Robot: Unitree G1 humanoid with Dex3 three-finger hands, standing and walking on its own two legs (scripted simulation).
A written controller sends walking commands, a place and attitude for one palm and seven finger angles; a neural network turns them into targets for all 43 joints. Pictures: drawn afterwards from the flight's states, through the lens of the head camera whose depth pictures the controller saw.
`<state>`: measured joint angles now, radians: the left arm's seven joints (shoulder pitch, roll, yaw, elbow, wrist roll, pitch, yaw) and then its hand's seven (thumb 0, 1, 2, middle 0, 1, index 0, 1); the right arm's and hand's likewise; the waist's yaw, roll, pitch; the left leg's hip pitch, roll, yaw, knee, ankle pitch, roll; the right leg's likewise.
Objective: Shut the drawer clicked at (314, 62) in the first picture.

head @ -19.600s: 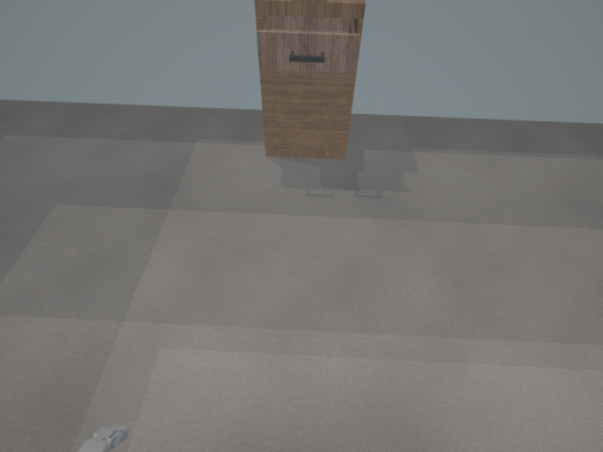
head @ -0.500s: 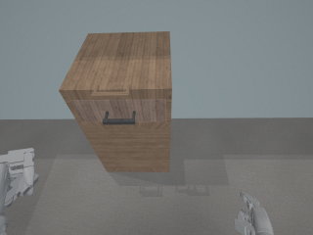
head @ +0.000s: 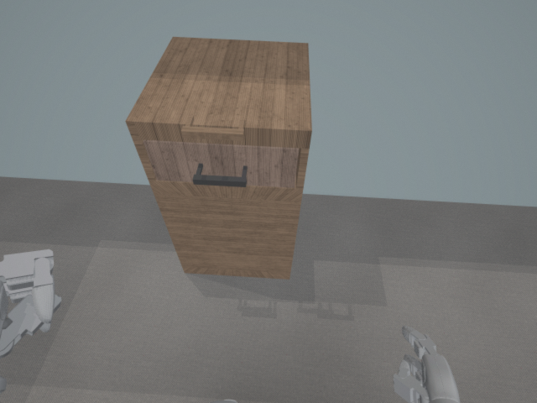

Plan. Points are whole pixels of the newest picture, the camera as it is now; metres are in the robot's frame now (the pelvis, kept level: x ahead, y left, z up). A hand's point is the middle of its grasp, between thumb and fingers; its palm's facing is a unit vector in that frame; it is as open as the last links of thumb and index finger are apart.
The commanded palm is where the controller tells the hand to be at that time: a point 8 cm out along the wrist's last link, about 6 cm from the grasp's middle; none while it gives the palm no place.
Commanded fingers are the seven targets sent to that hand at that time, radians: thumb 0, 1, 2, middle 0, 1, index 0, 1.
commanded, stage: step back with the hand held close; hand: left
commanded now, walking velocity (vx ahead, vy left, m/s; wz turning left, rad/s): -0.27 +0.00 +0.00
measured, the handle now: (221, 174) +0.65 +0.17 -0.13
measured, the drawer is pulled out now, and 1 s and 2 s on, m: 0.00 0.00 0.00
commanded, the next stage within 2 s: stop stepping back and stand still in 0.62 s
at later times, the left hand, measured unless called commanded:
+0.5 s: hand out of the picture +0.12 +0.24 +0.17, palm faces +0.36 -0.81 -0.46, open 3.2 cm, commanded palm +0.05 +0.29 +0.18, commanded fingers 0.00 0.90 0.90 -1.40 -1.60 -1.40 -1.60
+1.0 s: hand out of the picture -0.01 +0.20 +0.19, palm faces +0.31 -0.82 -0.48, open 3.2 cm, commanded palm -0.05 +0.25 +0.18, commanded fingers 0.00 0.90 0.90 -1.40 -1.60 -1.40 -1.60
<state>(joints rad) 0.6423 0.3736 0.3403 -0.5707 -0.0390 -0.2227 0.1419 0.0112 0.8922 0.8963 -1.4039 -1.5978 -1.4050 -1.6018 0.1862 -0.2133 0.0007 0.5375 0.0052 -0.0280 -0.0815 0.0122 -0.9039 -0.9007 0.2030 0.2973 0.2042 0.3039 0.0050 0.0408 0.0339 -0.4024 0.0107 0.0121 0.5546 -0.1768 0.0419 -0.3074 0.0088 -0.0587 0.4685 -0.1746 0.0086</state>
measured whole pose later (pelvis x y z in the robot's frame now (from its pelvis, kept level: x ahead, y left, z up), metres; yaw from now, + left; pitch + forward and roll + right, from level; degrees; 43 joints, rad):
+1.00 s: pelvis -0.20 -0.02 +0.01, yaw -3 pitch +3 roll +1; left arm 0.73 0.42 0.40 -0.66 -0.06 -0.22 0.14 0.01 0.89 0.90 -1.41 -1.60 -1.41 -1.60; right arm 0.28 -0.20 0.00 0.66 0.01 -0.05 -0.06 0.01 -0.90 -0.90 0.20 0.30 0.21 0.30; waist 0.00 -0.04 -0.07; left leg -0.48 0.00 0.04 0.77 -0.26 0.00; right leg -0.15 -0.01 -0.02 0.45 -0.35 -0.02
